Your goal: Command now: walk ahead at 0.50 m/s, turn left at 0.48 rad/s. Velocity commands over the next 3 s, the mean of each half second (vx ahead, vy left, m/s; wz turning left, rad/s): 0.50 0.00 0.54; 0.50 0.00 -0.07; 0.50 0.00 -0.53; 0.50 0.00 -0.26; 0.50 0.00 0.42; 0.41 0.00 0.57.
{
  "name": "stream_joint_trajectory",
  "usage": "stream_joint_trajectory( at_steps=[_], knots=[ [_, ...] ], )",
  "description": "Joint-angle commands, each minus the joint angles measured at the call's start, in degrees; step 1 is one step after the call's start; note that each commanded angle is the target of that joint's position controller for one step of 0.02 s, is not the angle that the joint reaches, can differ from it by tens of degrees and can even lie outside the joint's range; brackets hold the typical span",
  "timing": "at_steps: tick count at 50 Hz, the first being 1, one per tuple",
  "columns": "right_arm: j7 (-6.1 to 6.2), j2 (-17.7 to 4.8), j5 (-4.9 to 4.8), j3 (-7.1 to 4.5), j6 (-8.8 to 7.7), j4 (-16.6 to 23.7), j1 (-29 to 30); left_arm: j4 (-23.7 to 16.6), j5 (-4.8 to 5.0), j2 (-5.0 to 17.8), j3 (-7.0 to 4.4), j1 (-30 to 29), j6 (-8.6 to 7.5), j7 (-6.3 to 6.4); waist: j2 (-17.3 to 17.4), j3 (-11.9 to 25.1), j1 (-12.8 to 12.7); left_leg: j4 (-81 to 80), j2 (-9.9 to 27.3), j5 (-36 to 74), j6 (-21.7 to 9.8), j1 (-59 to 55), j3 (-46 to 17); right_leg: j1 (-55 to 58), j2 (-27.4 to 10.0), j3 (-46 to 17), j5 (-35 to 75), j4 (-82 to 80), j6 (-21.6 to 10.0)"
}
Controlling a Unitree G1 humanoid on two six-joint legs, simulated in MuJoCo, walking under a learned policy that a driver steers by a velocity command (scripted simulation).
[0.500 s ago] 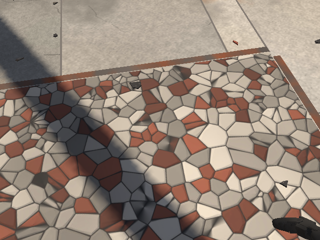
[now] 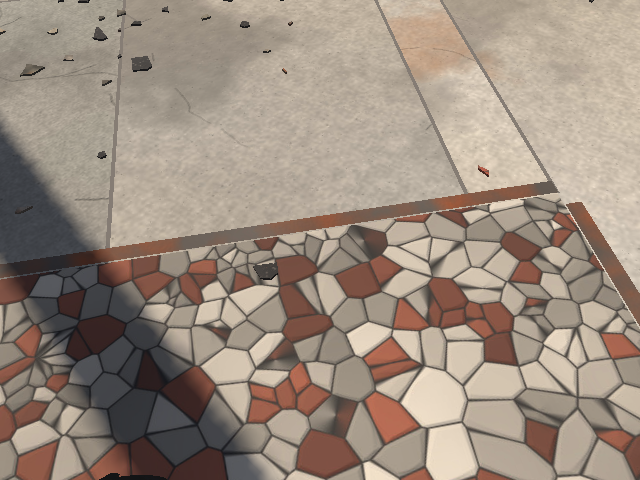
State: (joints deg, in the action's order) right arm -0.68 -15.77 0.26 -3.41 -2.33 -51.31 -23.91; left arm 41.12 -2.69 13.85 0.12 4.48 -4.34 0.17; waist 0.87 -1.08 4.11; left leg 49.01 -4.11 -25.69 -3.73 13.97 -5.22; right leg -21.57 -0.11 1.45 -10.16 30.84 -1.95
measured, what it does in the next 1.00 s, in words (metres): walks ahead: left foot, then right foot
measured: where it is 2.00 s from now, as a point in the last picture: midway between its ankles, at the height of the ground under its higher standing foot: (252, 271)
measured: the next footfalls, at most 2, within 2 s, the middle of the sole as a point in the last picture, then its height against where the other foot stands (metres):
left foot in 0.44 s outside the picture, level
right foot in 1.00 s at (278, 392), level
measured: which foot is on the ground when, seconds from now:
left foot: up 0.00-0.42, down 0.44-1.00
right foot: down 0.00-0.46, up 0.48-0.98, down 1.00-1.00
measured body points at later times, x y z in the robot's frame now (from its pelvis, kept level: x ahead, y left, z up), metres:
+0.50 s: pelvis +0.25 +0.06 -0.02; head +0.29 +0.08 +0.43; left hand +0.16 +0.31 -0.15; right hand +0.52 -0.11 -0.11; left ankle +0.31 +0.13 -0.73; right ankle +0.10 -0.11 -0.66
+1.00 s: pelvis +0.52 +0.13 -0.01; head +0.55 +0.13 +0.44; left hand +0.64 +0.39 -0.12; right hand +0.56 -0.13 -0.15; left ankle +0.32 +0.13 -0.72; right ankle +0.65 +0.09 -0.73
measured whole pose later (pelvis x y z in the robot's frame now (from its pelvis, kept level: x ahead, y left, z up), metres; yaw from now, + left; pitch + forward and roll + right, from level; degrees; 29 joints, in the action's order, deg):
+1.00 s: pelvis +0.52 +0.13 -0.01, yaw +13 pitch +1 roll +0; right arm 1.7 -13.6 1.8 -1.2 -3.9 -54.4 -23.0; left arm 44.2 -1.9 13.5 -1.4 6.3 -1.8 -2.5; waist -0.5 -2.3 2.4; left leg 19.0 -4.2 -25.6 -3.9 -8.1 8.1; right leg -27.4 2.3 6.0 -8.2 32.2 -7.7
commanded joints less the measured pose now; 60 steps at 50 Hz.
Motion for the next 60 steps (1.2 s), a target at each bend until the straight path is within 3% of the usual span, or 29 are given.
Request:
stream_joint_trajectory(
  at_steps=[1, 3, 7, 12, 16, 19, 20, 21, 22, 23, 24, 25, 26, 27, 29, 30, 33, 38, 44, 47, 49, 50, 51, 52, 53, 55, 57, 60],
  knots=[
    [-0.41, -4.9, 0.72, -1.2, -0.07, 5.0, 2.3, 0.0, 0.55, 7.3, -2.97, 10.4, 0.04, 0.38, -4.9, 1.0, -5.6, 15.6, 5.5, 4.1, -0.7, 25.1, 0.5, 21.1, -19.5, -25.1, -14.9, -19.3, -7.2],
    [-1.3, -4.1, 1.55, -1.34, 1.0, 5.1, 3.5, 0.7, 0.74, 5.5, -2.55, 10.2, -0.78, 0.47, -7.4, -0.1, -4.4, 14.8, 7.2, 7.4, 0.5, 23.2, 1.7, 18.2, -15.6, -14.8, -1.9, -20.2, -5.4],
    [-2.54, -2.6, 1.76, -1.07, 2.31, 7.5, 8.8, 3.0, 1.62, 6.2, -3.25, 13.8, -2.08, 0.23, -6.2, 0.6, -4.1, 15.3, 7.5, 12.9, 1.9, 26.6, 2.8, 20.1, -15.0, -5.9, 15.9, -20.2, -6.0],
    [-3.82, -1.2, 1.74, 0.07, 2.28, 11.4, 18.9, 4.9, 1.46, 6.2, -3.53, 15.6, -1.77, 0.19, -6.0, -2.3, -5.4, 2.1, 7.8, 22.1, 2.6, 26.8, 5.9, 19.3, -13.3, 3.1, 18.3, -21.4, -5.7],
    [-4.47, -1.3, 1.98, 0.8, 2.09, 14.1, 25.3, 6.7, 1.48, 8.5, -4.25, 18.1, -1.35, 0.52, -5.8, -3.9, -6.7, -9.2, 6.8, 21.8, -0.1, 21.6, 10.4, 21.4, -14.7, 7.2, 21.9, -20.4, -4.8],
    [-3.84, -2.5, 2.41, 0.41, 2.12, 14.5, 24.3, 7.9, 1.41, 10.4, -4.65, 19.5, -0.28, 1.03, -6.6, -2.1, -5.5, -12.9, 3.0, 14.8, -3.5, 15.6, 13.7, 25.8, -15.3, 10.6, 42.4, -11.9, -3.7],
    [-3.44, -3.4, 2.48, -0.03, 1.97, 13.7, 20.9, 8.3, 1.34, 11.4, -4.87, 19.8, 0.28, 1.19, -6.9, 0.3, -3.8, -13.8, 0.8, 11.9, -5.0, 11.2, 14.4, 26.8, -15.4, 11.5, 50.1, -5.3, -3.5],
    [-2.92, -4.6, 2.61, -0.77, 1.52, 11.9, 14.5, 8.3, 1.42, 12.2, -5.0, 19.8, 0.86, 1.28, -6.5, 4.2, -1.1, -16.0, -1.4, 11.0, -6.6, 3.5, 14.1, 25.4, -15.2, 12.1, 51.1, 4.6, -3.3],
    [-2.03, -6.9, 3.11, -2.04, 1.08, 8.7, 4.8, 7.5, 1.36, 12.1, -4.88, 19.2, 1.16, 1.23, -3.5, 9.7, 3.3, -19.6, -0.9, 11.9, -8.7, -10.4, 10.8, 17.5, -14.0, 13.0, 41.4, 19.0, -1.7],
    [-0.99, -13.4, 3.23, -3.88, 1.22, 8.5, 1.2, 4.2, 1.84, 6.5, -3.57, 21.3, 0.93, 0.43, 7.5, 16.2, 2.3, -21.5, 15.3, 2.6, -14.1, -28.6, -12.7, -3.7, -8.7, 12.8, 4.7, 38.5, 1.1],
    [-0.7, -16.8, 1.26, -4.59, 1.84, 10.3, 1.6, 0.8, 1.49, 7.8, -3.99, 17.6, 0.41, -0.12, 10.1, 20.4, 2.0, -30.9, 24.9, 6.8, -19.8, -33.8, -39.9, -17.5, 1.0, 2.9, -21.8, 51.2, 3.1],
    [-0.18, -15.3, 0.59, -4.4, 2.32, 9.3, 1.9, -0.7, 1.27, 9.5, -4.29, 10.7, 0.06, -0.33, 3.1, 13.1, 3.2, -32.4, 22.7, 12.3, -18.3, -30.3, -31.5, -23.4, -2.4, -3.1, -15.9, 51.5, 2.6],
    [0.3, -12.2, 0.24, -3.62, 2.12, 8.7, 4.6, -0.7, 1.82, 8.1, -3.64, 10.6, -0.61, -0.42, 1.1, 6.0, 0.7, -32.6, 21.1, 19.2, -16.8, -21.8, -23.5, -22.5, -4.9, -2.7, -10.5, 46.9, 2.2],
    [0.53, -8.5, 0.42, -2.52, 1.61, 8.6, 7.5, 1.1, 1.75, 7.3, -3.46, 12.9, -0.62, -0.39, -1.4, 2.6, -2.6, -33.3, 18.0, 26.4, -13.7, -14.7, -16.9, -18.0, -6.9, -2.5, -8.5, 41.0, 1.9],
    [0.5, -4.7, 0.34, -1.02, 0.24, 8.5, 10.6, 3.5, 0.23, 6.2, -3.12, 17.5, 1.39, -0.77, -0.2, 2.6, -6.2, -35.3, 14.2, 34.6, -11.2, -6.9, -9.1, -9.5, -8.1, -2.2, -7.6, 36.0, 2.4],
    [0.23, -4.3, 0.29, -0.75, -0.68, 7.8, 9.5, 4.1, 0.05, 5.8, -3.12, 18.2, 2.23, -1.12, 0.2, 3.1, -6.4, -36.1, 13.6, 38.1, -11.0, -5.8, -7.3, -7.9, -7.7, -1.4, -7.1, 35.3, 2.5],
    [-0.11, -6.0, 0.26, -1.07, -1.98, 5.4, 6.2, 3.6, 0.82, 5.1, -3.23, 14.1, 3.18, -1.88, 1.1, 0.4, -5.4, -39.5, 12.6, 38.3, -9.0, -5.9, -3.0, -11.7, -8.0, -0.8, -0.9, 30.6, 2.3],
    [0.21, -5.4, 0.58, -0.46, -2.62, 3.2, 2.5, 1.7, 1.62, 4.7, -3.24, 5.1, 3.01, -2.26, 1.7, -2.9, -2.2, -41.8, 12.4, 37.7, -5.0, -11.6, 2.6, -18.5, -5.4, -2.8, 8.8, 20.4, 1.1],
    [1.73, -4.4, 1.0, 0.55, -2.88, 0.2, -0.8, -0.9, 1.03, 3.2, -2.21, -3.1, 2.41, -3.06, 1.4, -5.4, -0.1, -41.0, 14.9, 47.4, -3.7, -19.9, 8.1, -18.1, -2.0, 2.0, 10.5, 7.2, -1.3],
    [2.65, -6.5, 1.41, 0.47, -2.64, -0.7, -0.1, -0.7, 1.04, 3.8, -2.42, -0.3, 2.42, -2.83, 3.5, -2.3, -2.5, -31.8, 15.9, 71.7, -2.1, -23.4, 10.9, -10.3, 2.4, 6.2, 2.9, 3.9, -4.5],
    [3.13, -8.5, 1.85, 0.03, -1.9, -0.7, 1.0, 2.0, 0.85, 6.0, -3.41, 9.7, 2.14, -2.33, 5.0, 3.3, -7.1, -16.6, 16.5, 81.3, -1.6, -23.2, 12.0, 0.0, 5.6, 6.7, -2.1, 2.0, -7.3],
    [3.09, -9.2, 1.53, -0.07, -1.64, 0.0, 2.4, 4.5, 0.26, 7.7, -4.38, 18.2, 1.65, -1.96, 3.9, 7.5, -11.4, -4.0, 15.6, 72.8, -1.3, -16.9, 13.5, 11.9, 5.3, 4.0, -0.1, -2.8, -9.5],
    [2.82, -7.5, 1.2, 0.54, -2.13, 2.4, 3.3, 5.8, -0.33, 12.9, -6.11, 26.0, 1.77, -1.09, -2.7, 13.4, -14.4, 15.3, 11.9, 48.3, -0.6, -4.4, 15.2, 25.6, -6.5, -11.1, -2.5, -4.0, -14.1],
    [1.55, -3.7, 0.27, 0.87, -2.79, 5.2, 1.2, 4.7, 0.91, 16.6, -7.19, 22.1, 2.53, -0.82, -16.7, 17.0, -8.7, 35.4, -2.1, -3.4, 2.3, 20.8, 10.1, 39.9, -20.1, -43.9, 3.9, -10.1, -23.9],
    [1.2, -6.6, 1.74, 0.71, -3.25, 5.6, 5.2, 4.8, 3.08, 15.0, -7.25, 19.9, 2.78, -1.22, -4.4, 13.7, -9.7, 36.3, 2.4, 0.5, 1.2, 26.8, 0.6, 37.1, -18.5, -40.1, 4.3, -12.0, -23.4],
    [0.75, -5.8, 0.84, 1.01, -4.18, 7.0, 8.2, 4.8, 2.51, 9.4, -5.81, 15.0, 2.89, -0.91, 2.2, 1.4, -5.9, 26.9, 7.1, 6.9, 1.8, 25.1, 1.5, 21.3, -14.8, -27.9, 10.3, -15.6, -18.8],
    [0.58, -4.7, 2.44, 1.37, -1.96, 7.2, 7.3, 4.7, 2.55, 7.7, -5.09, 12.5, 2.17, -0.5, 1.3, -0.5, -2.8, 20.2, 8.9, 7.1, 3.7, 19.5, 2.0, 12.9, -9.5, -20.8, 15.4, -17.4, -15.8],
    [0.13, -3.5, 2.81, 1.66, 0.14, 8.4, 8.2, 5.2, 2.76, 9.9, -5.61, 14.1, 0.96, -0.72, -1.4, 0.2, -2.3, 13.3, 9.0, 9.7, 5.9, 18.5, 4.3, 9.5, -6.3, -17.3, 19.1, -18.8, -15.4]
  ],
)
Over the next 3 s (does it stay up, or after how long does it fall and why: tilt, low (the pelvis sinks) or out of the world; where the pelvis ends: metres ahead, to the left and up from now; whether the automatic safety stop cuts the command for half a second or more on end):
stays up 1.54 0.17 0.00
